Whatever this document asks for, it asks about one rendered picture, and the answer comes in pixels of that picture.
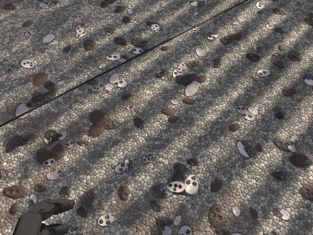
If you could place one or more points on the left robot hand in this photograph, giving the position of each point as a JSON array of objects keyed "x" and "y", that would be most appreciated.
[{"x": 30, "y": 223}]

